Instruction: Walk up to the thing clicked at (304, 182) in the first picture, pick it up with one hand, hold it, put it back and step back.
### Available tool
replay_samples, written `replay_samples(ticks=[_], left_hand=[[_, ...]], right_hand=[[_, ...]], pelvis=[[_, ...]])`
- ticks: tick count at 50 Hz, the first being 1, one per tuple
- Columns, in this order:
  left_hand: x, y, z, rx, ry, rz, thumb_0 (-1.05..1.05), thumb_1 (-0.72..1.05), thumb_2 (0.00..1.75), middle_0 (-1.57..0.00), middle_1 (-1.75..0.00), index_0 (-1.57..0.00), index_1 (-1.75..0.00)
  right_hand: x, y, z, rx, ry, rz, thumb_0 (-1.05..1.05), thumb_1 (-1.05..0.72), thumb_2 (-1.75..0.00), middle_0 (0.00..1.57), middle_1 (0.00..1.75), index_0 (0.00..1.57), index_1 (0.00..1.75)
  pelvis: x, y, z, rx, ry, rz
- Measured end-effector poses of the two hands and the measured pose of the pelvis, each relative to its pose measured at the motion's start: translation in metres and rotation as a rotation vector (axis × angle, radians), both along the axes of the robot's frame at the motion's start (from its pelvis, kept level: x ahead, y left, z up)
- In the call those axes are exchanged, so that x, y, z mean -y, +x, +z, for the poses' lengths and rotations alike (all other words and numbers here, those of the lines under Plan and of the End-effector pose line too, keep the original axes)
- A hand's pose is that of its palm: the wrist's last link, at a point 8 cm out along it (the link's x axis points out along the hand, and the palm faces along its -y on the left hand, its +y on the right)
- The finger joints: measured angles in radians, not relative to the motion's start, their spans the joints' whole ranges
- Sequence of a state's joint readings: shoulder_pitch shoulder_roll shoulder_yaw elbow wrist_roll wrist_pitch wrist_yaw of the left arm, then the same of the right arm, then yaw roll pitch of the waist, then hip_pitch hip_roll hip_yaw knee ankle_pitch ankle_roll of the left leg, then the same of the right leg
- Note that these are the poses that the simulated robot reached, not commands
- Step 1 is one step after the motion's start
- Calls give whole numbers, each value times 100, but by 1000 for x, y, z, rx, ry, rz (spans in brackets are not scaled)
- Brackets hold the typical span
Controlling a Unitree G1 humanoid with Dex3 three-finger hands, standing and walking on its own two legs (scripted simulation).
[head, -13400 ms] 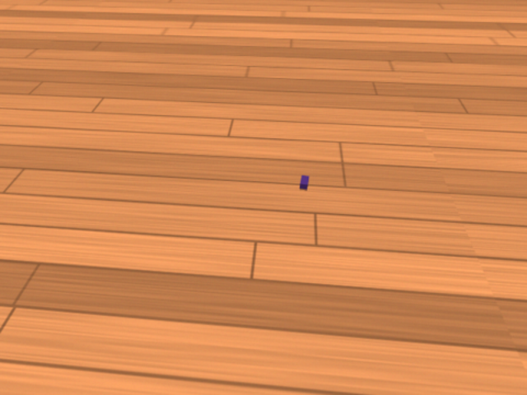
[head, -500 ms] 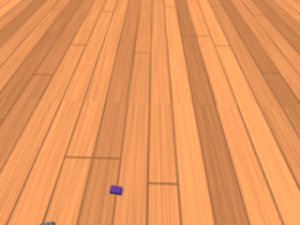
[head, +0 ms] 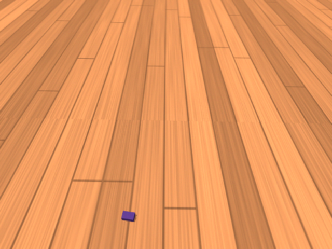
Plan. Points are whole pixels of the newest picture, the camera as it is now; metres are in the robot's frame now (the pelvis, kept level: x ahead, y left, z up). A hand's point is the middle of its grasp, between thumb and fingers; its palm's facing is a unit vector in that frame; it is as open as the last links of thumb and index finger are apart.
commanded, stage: walk up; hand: left
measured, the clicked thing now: (128, 216) +0.45 +0.22 -0.76
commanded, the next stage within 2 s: stand in 0.54 s
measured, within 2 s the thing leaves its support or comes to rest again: neither
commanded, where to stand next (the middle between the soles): +0.05 -0.01 m, yaw -2 degrees
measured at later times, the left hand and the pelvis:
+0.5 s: hand out of the picture +0.07 +0.26 -0.15, palm faces +0.00 -0.95 -0.32, open 7.4 cm; pelvis -0.01 +0.01 +0.00, yaw +0 degrees
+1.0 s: hand out of the picture +0.07 +0.27 -0.15, palm faces -0.03 -0.93 -0.36, open 7.4 cm; pelvis +0.00 +0.01 +0.01, yaw +0 degrees
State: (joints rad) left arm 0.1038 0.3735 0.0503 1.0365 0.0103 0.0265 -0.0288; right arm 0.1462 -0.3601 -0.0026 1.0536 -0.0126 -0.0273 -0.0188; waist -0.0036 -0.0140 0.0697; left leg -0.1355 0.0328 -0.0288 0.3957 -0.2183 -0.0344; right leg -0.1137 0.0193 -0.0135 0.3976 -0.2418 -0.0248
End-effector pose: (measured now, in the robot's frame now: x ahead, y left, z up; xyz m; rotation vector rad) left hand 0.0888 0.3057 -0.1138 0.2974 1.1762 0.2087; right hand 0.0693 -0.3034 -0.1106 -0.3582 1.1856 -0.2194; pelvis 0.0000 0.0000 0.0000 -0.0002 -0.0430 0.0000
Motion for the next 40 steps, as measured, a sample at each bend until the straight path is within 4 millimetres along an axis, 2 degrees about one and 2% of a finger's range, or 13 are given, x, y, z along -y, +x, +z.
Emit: replay_samples(ticks=[21, 30, 40], left_hand=[[-1, -26, -4, -49, -16, 12, 1, 90, 90, -20, -30, -21, -30], [2, -28, -2, -46, -9, 3, 1, 90, 90, -20, -30, -21, -30], [0, -24, 4, -42, 12, -17, 1, 90, 90, -20, -30, -21, -30]], right_hand=[[-6, -2, 3, 15, 5, -4, 0, -90, -90, 20, 30, 21, 30], [-6, -8, 0, -1, 16, -15, 0, -90, -90, 20, 30, 21, 30], [-17, -13, -8, -34, 59, -15, 0, -90, -90, 20, 30, 21, 30]], pelvis=[[-6, -5, 2, 2, 1, -8], [-6, -6, 3, 3, -1, -9], [-9, -7, 5, -1, 2, -9]])
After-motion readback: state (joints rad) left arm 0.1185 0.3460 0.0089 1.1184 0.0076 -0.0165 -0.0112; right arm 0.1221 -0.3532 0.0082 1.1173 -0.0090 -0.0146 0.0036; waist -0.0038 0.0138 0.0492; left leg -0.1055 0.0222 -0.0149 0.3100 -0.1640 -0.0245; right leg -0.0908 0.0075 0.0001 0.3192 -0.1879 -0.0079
